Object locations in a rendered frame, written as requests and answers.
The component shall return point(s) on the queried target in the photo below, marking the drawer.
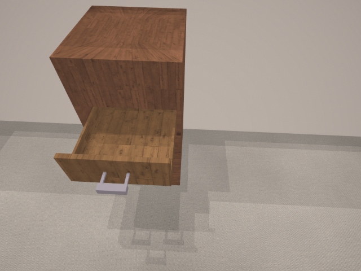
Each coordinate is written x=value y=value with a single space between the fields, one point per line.
x=120 y=141

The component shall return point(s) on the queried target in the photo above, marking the cabinet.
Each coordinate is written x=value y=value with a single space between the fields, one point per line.
x=126 y=57

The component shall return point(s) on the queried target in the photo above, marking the handle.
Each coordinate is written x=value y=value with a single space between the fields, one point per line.
x=110 y=188

